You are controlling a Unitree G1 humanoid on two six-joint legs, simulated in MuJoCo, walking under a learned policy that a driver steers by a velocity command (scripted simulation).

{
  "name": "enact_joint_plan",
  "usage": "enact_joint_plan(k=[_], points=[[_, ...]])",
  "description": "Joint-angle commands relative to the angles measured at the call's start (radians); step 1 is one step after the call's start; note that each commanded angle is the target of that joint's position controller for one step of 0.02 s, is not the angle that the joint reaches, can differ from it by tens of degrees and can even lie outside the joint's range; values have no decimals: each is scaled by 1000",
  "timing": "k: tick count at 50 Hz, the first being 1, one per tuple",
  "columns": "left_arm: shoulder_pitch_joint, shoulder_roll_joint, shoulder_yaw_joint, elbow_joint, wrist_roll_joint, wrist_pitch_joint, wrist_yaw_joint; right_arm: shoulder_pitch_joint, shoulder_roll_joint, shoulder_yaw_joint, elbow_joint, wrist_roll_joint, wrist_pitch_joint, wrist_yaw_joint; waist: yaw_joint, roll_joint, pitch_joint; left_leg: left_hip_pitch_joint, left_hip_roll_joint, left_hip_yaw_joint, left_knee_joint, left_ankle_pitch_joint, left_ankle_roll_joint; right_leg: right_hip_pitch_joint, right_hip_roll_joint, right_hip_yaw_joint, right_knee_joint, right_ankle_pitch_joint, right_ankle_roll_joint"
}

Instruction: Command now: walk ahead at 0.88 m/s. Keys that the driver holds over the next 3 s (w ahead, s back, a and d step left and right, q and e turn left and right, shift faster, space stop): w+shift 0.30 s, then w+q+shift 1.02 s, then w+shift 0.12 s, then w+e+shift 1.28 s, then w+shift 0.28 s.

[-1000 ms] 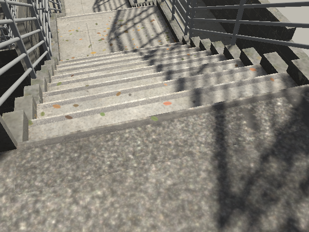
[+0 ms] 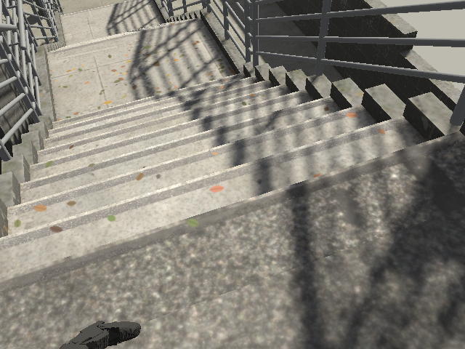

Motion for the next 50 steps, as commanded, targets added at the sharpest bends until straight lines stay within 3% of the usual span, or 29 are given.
enact_joint_plan(k=[1,2,3,4,5,7,9,13,19,21,24,26,28,29,30,31,32,33,36,38,40,41,43,45,46,47,48,49,50], points=[[535,207,103,106,-23,52,40,-236,-207,-34,-120,-33,-20,19,395,46,-62,-529,14,61,347,794,98,819,139,-149,-38,-37,-10],[724,285,123,176,-14,60,52,-303,-114,-16,-165,-48,-27,14,455,-178,-72,-732,-57,40,833,470,47,934,7,92,-133,-190,-39],[693,273,85,177,12,44,40,-216,86,29,-192,-22,-49,4,314,-478,-87,-875,-198,-123,1201,-109,108,840,-172,635,-469,-703,-84],[602,196,59,180,18,22,19,-154,75,20,-234,47,-77,-2,196,-527,3,-1019,-212,-168,1379,-12,162,761,-264,1062,-788,-806,-146],[495,136,53,178,6,16,3,-172,46,25,-243,76,-81,5,132,-315,66,-1097,-124,-111,1406,132,188,701,-323,1013,-776,-778,-167],[308,99,50,171,44,13,-20,-266,6,26,-261,21,-52,4,60,-108,93,-994,7,-38,1317,317,204,444,-226,647,-648,-442,-150],[245,35,32,197,51,16,-20,-247,-14,17,-256,13,-5,25,-12,-140,88,-924,53,-49,1223,365,198,309,-135,414,-623,-281,-129],[342,38,22,248,28,4,13,-400,-56,18,-298,-24,6,24,18,-69,155,-1003,50,16,957,531,147,323,-57,202,-704,1,-152],[590,77,24,300,31,9,73,-717,-31,16,-380,37,-32,66,164,-40,188,-994,-52,96,416,757,148,678,-66,8,-821,321,-46],[605,81,23,297,42,17,78,-752,-26,10,-399,47,-38,91,162,-70,195,-972,-103,112,313,742,172,787,-66,-59,-790,478,0],[585,137,34,264,65,32,99,-767,-57,-12,-431,39,-46,118,122,-163,115,-769,-208,244,274,667,198,879,-82,-128,-629,1183,67],[554,190,54,240,79,53,130,-615,-110,-37,-397,36,-30,123,18,-244,41,-578,-262,295,319,556,212,898,-116,-145,-373,1578,77],[328,254,79,150,87,65,128,-56,-219,-90,-235,25,2,96,-270,-198,-126,-21,-180,124,191,577,309,616,-62,-142,325,1518,88],[327,55,35,98,100,16,94,26,-239,-88,-191,4,22,81,-170,269,-161,394,3,-225,319,573,414,41,169,-42,851,-82,107],[419,15,13,20,-6,-45,60,-90,-211,-76,-225,-31,9,71,-39,233,-347,522,176,-760,120,46,589,-219,177,249,1003,-256,73],[258,112,29,-32,-26,-74,50,-72,-148,-77,-235,-34,6,53,-89,82,-244,423,144,-783,-28,-87,516,-264,134,257,894,-176,8],[189,110,30,-67,-15,-81,47,-118,-96,-59,-231,-34,-4,56,-10,-106,-77,202,101,-693,-93,-21,463,-242,106,225,774,-118,-32],[229,94,32,-55,11,-71,50,-213,-78,-50,-257,-23,-13,57,78,-181,-26,3,67,-621,-107,23,447,-168,62,221,664,-71,-39],[281,97,40,-66,36,-19,55,-349,-67,-37,-307,-14,-3,40,196,-144,113,-479,-69,-439,-111,124,415,0,5,167,481,-66,22],[177,85,30,-129,64,-14,65,-359,-93,-41,-324,5,-6,14,183,-116,160,-731,-129,-346,-106,212,402,148,5,90,241,81,55],[70,51,20,-172,75,-12,72,-294,-123,-54,-311,16,1,-10,118,-56,131,-838,-209,-242,-27,290,339,372,62,26,-34,307,67],[32,52,28,-195,58,-11,75,-250,-141,-61,-303,22,3,-10,80,-26,99,-837,-214,-266,-10,264,320,455,103,23,-99,400,74],[153,86,62,-186,17,-5,91,-261,-148,-64,-312,18,12,-9,122,49,4,-803,-199,-304,70,290,300,664,164,18,-80,456,107],[544,189,134,-103,-2,-11,97,-448,-147,-59,-390,3,13,-8,382,89,-150,-782,-239,-246,480,632,184,987,137,69,-36,364,107],[787,250,162,-43,0,-9,94,-534,-127,-52,-452,-22,8,3,516,-19,-211,-768,-244,-224,847,637,128,1086,92,102,-131,120,69],[701,269,146,-58,14,-12,76,-358,50,-20,-472,-15,2,11,346,-427,-201,-852,-338,-226,1262,-122,124,1054,-167,448,-224,122,-87],[478,214,112,-126,45,-7,55,-140,94,-2,-459,59,3,11,128,-559,-93,-1024,-262,-218,1410,-167,135,915,-340,757,-359,369,-201],[389,190,123,-149,21,-8,45,-206,21,-11,-460,85,16,9,107,-436,-6,-1150,-178,-165,1450,-1,143,824,-380,923,-484,10,-239],[343,119,113,-133,3,-3,42,-345,-32,-22,-481,47,42,4,120,-89,113,-1134,-106,-109,1389,96,160,660,-301,761,-497,-130,-210]])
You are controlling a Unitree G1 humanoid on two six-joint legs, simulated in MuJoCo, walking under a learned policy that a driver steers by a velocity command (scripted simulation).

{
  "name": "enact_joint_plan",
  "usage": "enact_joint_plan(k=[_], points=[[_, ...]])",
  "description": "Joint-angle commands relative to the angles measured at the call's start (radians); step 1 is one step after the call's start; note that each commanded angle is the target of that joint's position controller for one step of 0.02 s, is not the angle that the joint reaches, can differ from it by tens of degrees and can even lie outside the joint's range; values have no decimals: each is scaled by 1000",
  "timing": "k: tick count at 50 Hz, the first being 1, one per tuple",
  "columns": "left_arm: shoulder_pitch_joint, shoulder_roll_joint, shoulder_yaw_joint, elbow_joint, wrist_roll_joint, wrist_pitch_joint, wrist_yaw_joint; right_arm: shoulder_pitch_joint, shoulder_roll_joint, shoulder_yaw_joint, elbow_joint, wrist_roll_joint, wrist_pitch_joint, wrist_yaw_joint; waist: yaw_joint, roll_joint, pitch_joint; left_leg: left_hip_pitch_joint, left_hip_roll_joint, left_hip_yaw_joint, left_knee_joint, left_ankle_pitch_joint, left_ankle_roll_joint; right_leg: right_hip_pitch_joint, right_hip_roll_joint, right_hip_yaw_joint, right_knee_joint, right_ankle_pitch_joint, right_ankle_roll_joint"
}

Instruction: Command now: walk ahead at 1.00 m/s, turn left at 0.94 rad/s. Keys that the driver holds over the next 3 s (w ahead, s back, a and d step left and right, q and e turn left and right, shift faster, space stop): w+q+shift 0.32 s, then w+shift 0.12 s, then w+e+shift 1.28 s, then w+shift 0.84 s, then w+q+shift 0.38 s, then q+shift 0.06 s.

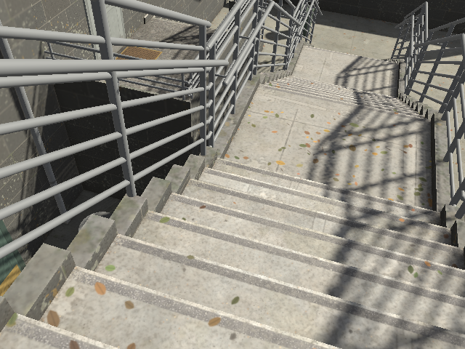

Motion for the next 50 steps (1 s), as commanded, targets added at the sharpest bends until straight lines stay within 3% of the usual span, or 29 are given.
enact_joint_plan(k=[1,3,7,11,14,17,19,20,21,22,23,24,25,28,31,33,35,36,38,40,41,42,43,44,45,46,47,49,50], points=[[52,83,31,-19,-19,5,-24,-117,-18,15,-193,-5,24,0,-13,-55,130,-539,184,28,183,126,11,249,-387,612,-399,8,-309],[-3,48,12,16,-28,-1,-25,-137,-18,20,-217,-9,60,23,-46,13,200,-451,268,7,-19,157,0,58,-311,364,-369,25,-243],[76,197,51,128,20,14,-14,-131,-63,-9,-222,-49,45,43,-34,1,66,-353,252,177,-113,441,-16,140,-315,161,-309,283,-238],[305,53,-1,203,15,18,22,-420,-79,-4,-296,-33,13,92,134,-26,200,-721,264,80,-537,792,37,503,-256,-34,-196,32,-67],[171,124,7,172,36,25,11,-361,-76,-19,-253,-10,3,148,55,-55,130,-61,187,267,-711,1113,34,71,-209,-215,-202,-78,-42],[175,172,23,171,0,47,-4,-55,-136,-56,-128,-14,13,110,-68,-81,63,319,91,362,-755,942,24,70,-166,-279,116,370,-45],[104,214,41,199,-12,52,15,342,-194,-108,24,-36,26,69,-326,0,16,804,175,216,-1005,906,159,-165,-89,-256,891,330,-9],[73,106,24,166,11,31,30,340,-232,-91,69,-58,14,64,-280,211,37,839,220,101,-860,975,155,-378,-22,-164,1275,-409,-28],[271,48,-1,96,6,1,9,250,-244,-62,24,-57,-5,77,-76,331,-181,923,293,-68,-714,1053,207,-443,-61,93,1143,-379,-89],[146,107,5,34,20,-20,15,102,-297,-83,-47,-23,12,56,-52,262,-145,684,357,-112,-797,1244,272,-368,-49,113,921,-307,-106],[210,123,23,85,-61,-1,5,41,-214,-55,-36,-67,1,75,1,-3,-178,576,512,-320,-1017,671,305,-448,-52,92,831,-104,-89],[165,106,26,121,-53,40,39,-94,-131,-30,-55,-64,-18,78,38,-186,-112,314,494,-422,-1103,353,253,-329,-108,113,695,28,-67],[206,50,14,132,-53,86,51,-103,-125,-25,-22,-70,-35,77,71,-88,-79,168,623,-558,-1025,511,266,-352,-115,169,705,7,-30],[232,133,42,187,-28,144,64,-12,-145,-15,38,-123,-72,49,45,-75,-37,-4,475,-267,-928,717,153,-253,-66,280,498,186,-64],[78,87,29,134,4,134,-25,-97,-105,22,26,-68,-82,-56,61,76,-27,-99,363,-23,-897,247,51,-151,-43,192,169,780,-66],[4,47,19,106,27,127,-43,-34,-30,44,97,-59,-57,-65,52,146,35,-169,269,188,-869,173,70,-68,-21,106,52,917,-31],[-4,114,29,50,13,143,6,-68,-5,54,59,-78,4,-42,7,172,68,-208,173,332,-784,72,87,115,39,2,-45,792,1],[-62,80,17,44,74,159,-61,-15,-47,43,31,-40,-27,-72,-44,-83,179,-36,402,47,-752,493,61,-218,9,45,-42,786,-78],[-59,46,9,7,72,183,-126,219,-169,-18,116,-9,-24,-128,-111,-70,208,438,561,-127,-678,861,1,-714,6,246,87,493,-142],[-120,78,6,-56,62,187,-150,186,-167,-31,105,-36,-19,-123,-118,42,136,621,589,-92,-625,759,-2,-870,-36,230,199,435,-142],[-127,114,16,-60,71,190,-159,125,-136,-22,81,-31,-16,-123,-86,35,143,515,559,-16,-620,782,-27,-762,-32,171,173,486,-139],[89,69,11,-14,-82,180,-80,-209,-39,36,-34,-73,44,-81,69,230,8,93,276,386,-496,313,30,-82,22,-30,-144,532,-31],[440,217,79,75,-129,187,-31,-285,-171,21,-82,-146,61,-45,224,237,-184,-172,164,431,-258,359,46,634,191,-191,63,633,18],[808,348,127,213,-106,175,-6,-432,-218,18,-150,-157,69,-33,404,76,-166,-432,169,426,133,186,-19,1002,131,-136,119,728,22],[918,150,63,271,9,177,-13,-540,-91,31,-111,-45,6,-22,493,-371,-36,-450,114,414,680,92,-120,832,106,-189,-284,750,-229],[780,0,4,296,23,165,-11,-508,38,55,-124,-38,-24,-2,374,-520,207,-624,40,351,1003,-327,-111,632,34,-34,-404,721,-347],[546,-19,-45,165,41,127,-31,-281,47,58,-206,-84,-47,-3,80,-499,150,-783,33,192,910,-333,-90,648,34,252,-152,1198,-334],[282,166,29,45,9,126,-54,-73,-14,62,-180,-94,-85,15,-80,105,-87,-711,144,77,555,-84,-62,496,-186,708,-300,468,-497],[158,296,69,42,17,109,-26,-155,25,81,-228,-44,-94,4,-125,14,-48,-710,202,-11,350,54,-58,305,-280,971,-377,61,-502]])
Over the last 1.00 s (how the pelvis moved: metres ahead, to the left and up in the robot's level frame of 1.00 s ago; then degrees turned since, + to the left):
0.83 -0.07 -0.02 31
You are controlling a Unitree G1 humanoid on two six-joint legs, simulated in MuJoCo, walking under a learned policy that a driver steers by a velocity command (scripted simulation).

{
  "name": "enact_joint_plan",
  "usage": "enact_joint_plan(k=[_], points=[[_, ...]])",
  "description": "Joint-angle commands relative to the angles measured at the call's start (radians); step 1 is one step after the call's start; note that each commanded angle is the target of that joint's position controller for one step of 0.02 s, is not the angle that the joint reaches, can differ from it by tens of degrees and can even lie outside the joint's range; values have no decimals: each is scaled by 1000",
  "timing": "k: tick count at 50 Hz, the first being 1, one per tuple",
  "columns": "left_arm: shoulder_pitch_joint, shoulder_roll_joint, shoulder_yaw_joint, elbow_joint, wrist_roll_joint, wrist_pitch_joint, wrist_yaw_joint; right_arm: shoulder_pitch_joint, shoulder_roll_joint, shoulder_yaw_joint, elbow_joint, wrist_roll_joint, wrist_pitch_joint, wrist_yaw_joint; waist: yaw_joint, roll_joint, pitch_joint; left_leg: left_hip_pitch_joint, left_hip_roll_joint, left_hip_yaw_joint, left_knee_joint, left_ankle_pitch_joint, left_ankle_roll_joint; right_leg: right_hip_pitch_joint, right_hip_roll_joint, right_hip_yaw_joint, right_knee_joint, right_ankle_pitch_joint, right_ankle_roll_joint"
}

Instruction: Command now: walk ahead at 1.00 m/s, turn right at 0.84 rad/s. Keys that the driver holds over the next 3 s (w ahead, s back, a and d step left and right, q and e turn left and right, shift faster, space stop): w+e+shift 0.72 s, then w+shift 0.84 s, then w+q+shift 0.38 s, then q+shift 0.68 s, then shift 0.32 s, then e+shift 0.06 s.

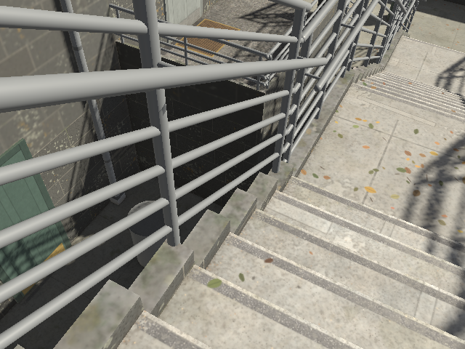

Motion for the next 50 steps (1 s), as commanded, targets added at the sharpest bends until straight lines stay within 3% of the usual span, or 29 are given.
enact_joint_plan(k=[1,3,4,6,9,11,14,17,18,19,20,21,22,26,28,30,32,35,37,38,39,40,41,42,44,45,47,49,50], points=[[-202,170,25,-163,20,-67,19,-39,-29,19,-178,50,-57,-5,-193,161,9,-432,88,-151,-466,349,-16,63,-433,906,-334,-105,-317],[-257,103,-5,-180,-7,-84,67,-137,-79,4,-222,-2,-8,-28,-175,169,100,-141,87,-142,-919,486,-89,-279,-298,750,-283,32,-286],[-232,137,11,-142,-25,-72,78,-111,-65,0,-205,-32,-5,-27,-163,100,4,67,64,-101,-958,562,-78,-276,-242,631,-230,194,-253],[-268,134,19,-141,-42,-49,75,24,-58,-2,-154,-13,-30,6,-186,9,-69,208,30,-24,-925,692,-39,-236,-205,505,-108,387,-215],[-53,19,9,-69,-68,-49,97,-312,-19,5,-247,-8,-86,37,44,-30,36,-157,34,-104,-1355,909,-39,147,-123,515,65,53,-196],[-5,12,13,-17,-72,-10,112,-345,6,-4,-256,20,-80,58,94,-44,39,208,-20,-67,-1740,1098,-53,40,-27,462,43,-142,-123],[-80,32,14,-19,-60,15,103,-50,-48,-60,-175,68,-51,40,-52,-211,-19,482,36,-62,-1776,985,-36,105,-36,434,286,15,-107],[-160,-96,-29,-32,-32,-15,33,572,-174,-122,46,38,-46,70,-342,-29,-166,1172,216,-162,-1396,790,-65,-436,29,332,1093,-436,-13],[13,-149,-46,-77,-46,-37,36,551,-177,-110,63,12,-34,81,-225,296,-155,1210,205,-177,-1275,787,-81,-659,0,282,1369,-420,-4],[73,-120,-42,-153,-110,-57,60,449,-282,-140,71,29,-27,87,-124,627,-163,1108,414,-608,-1572,473,43,-790,-61,193,1412,-282,20],[-130,-9,-15,-137,-85,-52,78,386,-139,-120,91,54,-14,61,-175,206,-32,855,368,-595,-1772,-60,47,-758,-173,140,1193,-23,2],[-247,27,0,-184,-108,-53,96,272,-96,-98,104,46,-38,44,-142,180,122,621,375,-652,-1816,-120,76,-749,-209,139,1159,110,-11],[-211,52,16,-159,-79,-39,101,188,-12,-66,130,39,-69,33,-68,39,181,459,321,-539,-1727,39,38,-696,-241,211,982,262,-29],[-255,-82,-9,-227,-3,13,30,253,-17,-34,218,60,-76,3,-58,135,137,313,259,-171,-1677,541,8,-542,-276,171,573,396,11],[-201,-56,-6,-209,-13,4,14,280,-115,-68,239,22,-70,10,-52,66,88,463,267,-133,-1587,683,-22,-662,-294,150,601,441,-3],[-249,21,20,-189,-11,-23,-20,252,-51,-47,211,23,-73,-24,-71,65,120,324,125,153,-1529,510,-126,-431,-234,74,100,975,-36],[-407,-50,9,-219,15,-24,-50,364,-61,-31,228,53,-62,-83,-156,52,145,261,110,240,-1497,450,-156,-242,-166,-84,11,1127,21],[-358,-11,25,-220,46,-34,-58,381,-109,-39,229,71,-65,-75,-140,117,133,327,80,276,-1357,749,-164,-93,-138,-131,-32,1038,-2],[-7,32,53,-124,45,-19,-41,223,-193,-50,143,44,-60,-63,23,113,-43,213,117,297,-958,1264,-138,322,-47,-294,169,930,6],[269,49,64,-27,39,-10,-17,127,-186,-48,121,74,-60,-61,148,21,-48,-11,165,222,-572,1388,-151,573,-147,-174,65,758,-66],[421,28,54,18,19,-13,-4,54,-156,-47,97,99,-53,-52,292,-410,2,-96,10,289,72,640,-153,678,-211,-160,-386,961,-184],[338,-70,11,51,2,-30,11,60,-26,-17,80,65,-54,-38,204,-375,155,-254,-31,301,225,-81,-75,615,-239,-54,-510,943,-205],[220,12,-16,-25,65,-70,15,247,71,12,-25,31,-76,-15,-55,-381,10,-538,31,18,168,-185,-60,873,-389,220,-26,1253,-290],[183,-12,-4,-35,35,-59,-1,303,12,17,-12,33,-86,17,-54,-5,-201,-509,89,-58,-25,-39,-19,875,-462,327,-48,902,-335],[-59,18,-5,-86,-3,-50,24,301,-57,-35,25,44,-61,30,-214,249,-71,-282,112,2,-546,347,19,313,-328,198,-269,505,-208],[-364,191,32,-162,1,-44,65,241,-36,-20,-89,62,-38,18,-324,-136,50,-176,208,-82,-880,423,-61,-92,-505,456,-353,300,-269],[-322,114,20,-120,25,-77,79,269,-72,-31,24,64,-3,-7,-265,45,27,178,149,-26,-760,686,-154,-423,-428,358,-190,248,-282],[-202,22,2,-86,-64,-97,104,168,-109,-45,-20,24,-19,-1,-202,73,50,207,184,-86,-1234,1206,-124,-368,-242,164,-75,-88,-165],[-159,17,-9,-60,-71,-95,108,82,-74,-33,-48,9,-6,-4,-139,86,39,330,120,-5,-1396,1217,-124,-374,-180,74,-38,-102,-129]])
Over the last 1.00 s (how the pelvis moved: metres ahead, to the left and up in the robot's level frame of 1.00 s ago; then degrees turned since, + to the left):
0.70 0.13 -0.33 6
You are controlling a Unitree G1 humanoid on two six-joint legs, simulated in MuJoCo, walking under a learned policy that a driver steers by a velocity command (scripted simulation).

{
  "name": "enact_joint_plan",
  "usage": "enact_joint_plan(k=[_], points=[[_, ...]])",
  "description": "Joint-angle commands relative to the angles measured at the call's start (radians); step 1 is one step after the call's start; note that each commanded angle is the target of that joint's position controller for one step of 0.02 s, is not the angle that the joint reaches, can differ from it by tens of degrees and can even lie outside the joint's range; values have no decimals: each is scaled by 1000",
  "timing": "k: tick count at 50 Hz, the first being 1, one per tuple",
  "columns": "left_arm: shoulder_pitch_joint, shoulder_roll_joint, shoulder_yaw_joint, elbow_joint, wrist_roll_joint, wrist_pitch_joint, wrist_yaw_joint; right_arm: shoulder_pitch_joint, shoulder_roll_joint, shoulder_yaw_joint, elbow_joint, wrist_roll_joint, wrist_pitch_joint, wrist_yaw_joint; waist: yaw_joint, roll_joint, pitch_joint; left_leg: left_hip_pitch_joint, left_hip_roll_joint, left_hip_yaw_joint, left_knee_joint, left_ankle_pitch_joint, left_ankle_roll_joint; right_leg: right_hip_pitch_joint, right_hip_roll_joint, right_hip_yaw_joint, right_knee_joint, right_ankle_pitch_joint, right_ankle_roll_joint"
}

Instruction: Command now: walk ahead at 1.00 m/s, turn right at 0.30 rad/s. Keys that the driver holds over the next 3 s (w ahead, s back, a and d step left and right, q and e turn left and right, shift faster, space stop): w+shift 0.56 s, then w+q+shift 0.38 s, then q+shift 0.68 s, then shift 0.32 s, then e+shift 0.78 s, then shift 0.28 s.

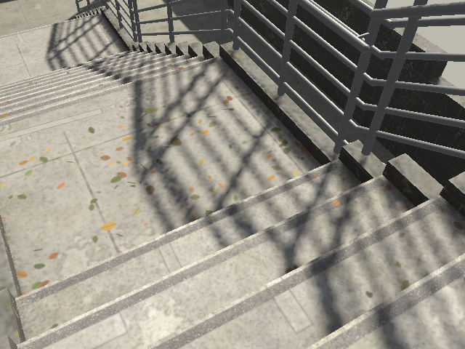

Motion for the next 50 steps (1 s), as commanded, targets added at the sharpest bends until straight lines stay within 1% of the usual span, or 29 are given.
enact_joint_plan(k=[1,3,5,6,7,8,9,10,11,12,14,15,17,18,20,22,24,27,29,30,31,32,35,38,43,47,48,49,50], points=[[-21,159,34,-74,-37,-30,36,-13,-71,-31,-78,-3,29,-4,23,5,21,465,-68,102,-383,206,-10,-350,-148,164,-215,111,-134],[-55,162,38,-57,18,7,31,105,-98,-52,-74,29,54,6,-28,-127,-22,511,-80,127,-302,61,20,-232,-175,215,-12,225,-125],[-176,157,30,-108,24,21,-3,331,-178,-97,4,17,63,40,-130,-215,-57,590,-39,137,-374,-153,57,-87,-190,184,294,538,-72],[-259,151,32,-119,0,17,-16,601,-249,-128,103,-9,49,46,-259,-96,-86,804,-25,142,-540,-26,90,-160,-153,123,674,641,8],[-290,81,30,-98,-7,3,-20,778,-196,-116,211,-16,35,60,-350,170,1,944,26,72,-567,103,149,-417,18,85,1242,81,76],[-68,-68,0,-127,1,-10,-15,714,-132,-72,237,-34,32,93,-127,590,33,1105,-12,-8,-279,462,129,-839,44,154,1546,-284,30],[16,-104,-25,-174,-10,-25,-8,603,-132,-67,208,-13,34,105,-22,716,6,1081,22,-229,-359,471,143,-954,21,173,1612,-302,11],[-33,-74,-34,-218,-42,-31,3,621,-186,-92,241,6,31,105,-15,456,-7,1025,161,-499,-564,-47,274,-1057,-16,126,1541,-208,19],[-143,-60,-43,-243,-46,-24,3,497,-180,-91,242,14,21,94,29,-15,46,875,246,-648,-675,-441,303,-1085,-121,123,1369,31,-11],[-253,-42,-47,-253,-42,-13,-4,397,-194,-80,246,2,1,78,52,-154,150,697,263,-679,-648,-559,295,-1064,-171,172,1234,148,-20],[-212,17,-36,-240,-25,8,-31,178,-102,-28,218,-1,-15,22,159,-138,211,371,96,-343,-557,-469,190,-886,-227,220,846,466,8],[-203,61,-30,-266,10,10,-41,82,-144,-24,197,-17,-3,-12,195,-8,220,148,-17,-171,-628,-568,173,-634,-246,133,522,618,31],[-298,74,-7,-262,57,-13,-53,228,-155,-30,236,-8,-21,-36,74,68,124,125,-31,-114,-682,-422,245,-372,-251,25,326,857,86],[-249,49,-10,-222,53,-10,-63,306,-201,-54,278,-4,-17,-34,63,62,91,257,5,-164,-604,-358,270,-402,-265,50,363,849,76],[-489,131,13,-286,29,-23,-65,460,-115,-43,317,26,-17,-60,-40,-105,214,677,5,-158,-452,-383,234,-842,-281,65,4,902,40],[-641,86,11,-318,43,-60,-90,494,-76,-45,305,38,11,-74,-124,-53,201,575,-63,-28,-460,-391,219,-519,-215,-26,-334,1164,55],[-659,30,1,-324,4,-56,-136,483,-67,-38,319,18,24,-49,-133,-3,140,429,-77,10,-445,-430,239,-191,-170,-83,-367,1216,59],[-472,132,42,-264,16,-20,-110,405,-145,-54,292,4,24,-20,-53,51,95,678,-114,15,-251,-102,242,-90,-132,-70,-472,980,25],[-62,235,85,-140,11,-55,-98,305,-155,-72,301,-3,30,-6,176,99,-46,724,-116,-20,230,433,193,223,-186,13,-431,1021,-45],[239,225,83,-42,0,-61,-91,162,-165,-87,292,20,21,7,343,-4,-81,494,-186,12,735,167,146,503,-279,91,-531,1066,-130],[326,141,44,39,42,-59,-99,134,-37,-57,235,-1,-1,23,299,-266,-22,107,-328,7,1055,-995,185,680,-359,105,-362,1211,-128],[220,132,26,-9,53,-69,-87,394,13,-39,242,40,-13,30,103,-466,-104,-114,-258,-166,909,-1012,202,807,-450,167,-77,1416,-150],[-77,125,61,-24,20,-66,-87,239,-99,-77,211,41,16,-1,31,-17,-48,-37,-114,-12,456,-512,207,287,-460,348,-448,294,-183],[-251,145,33,-30,41,-91,-96,237,-32,-63,167,-5,62,-3,-58,-43,84,45,-3,-16,217,-521,122,-139,-547,343,-361,747,-156],[-196,157,31,47,25,-90,8,48,-32,-61,114,11,44,67,-18,-99,2,407,-98,146,-292,418,135,-287,-296,-152,-205,284,2],[-400,228,54,-12,12,-74,-14,535,-165,-115,277,-27,97,61,-250,-93,-99,881,-265,400,-78,133,179,-263,-316,-221,329,933,79],[-564,285,77,-64,-11,-80,-29,811,-197,-134,341,-66,121,30,-434,27,-62,1071,-243,405,-207,67,272,-396,-275,-234,803,1115,132],[-610,174,57,-52,-44,-81,-30,882,-113,-98,361,-68,118,33,-523,302,115,1019,-111,236,-658,214,407,-557,-123,-247,1467,249,167],[-509,29,27,-176,-3,-105,-15,698,-135,-67,345,-58,76,27,-237,599,183,1051,-124,-33,-436,742,382,-876,-50,-75,1494,-242,146]])
Over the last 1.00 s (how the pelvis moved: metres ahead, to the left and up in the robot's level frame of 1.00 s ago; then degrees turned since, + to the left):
0.73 -0.08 -0.36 -51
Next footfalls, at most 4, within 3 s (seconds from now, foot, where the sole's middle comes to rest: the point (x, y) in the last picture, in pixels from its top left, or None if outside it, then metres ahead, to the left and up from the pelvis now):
0.14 left None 0.20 0.22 -0.88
0.60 right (233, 335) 0.66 -0.01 -1.05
0.98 left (181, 297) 0.88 0.20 -1.22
1.28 right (206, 241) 1.26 0.11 -1.39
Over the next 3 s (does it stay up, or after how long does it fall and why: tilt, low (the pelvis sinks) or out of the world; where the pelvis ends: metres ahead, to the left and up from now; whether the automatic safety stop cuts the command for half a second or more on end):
stays up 1.10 0.32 -0.62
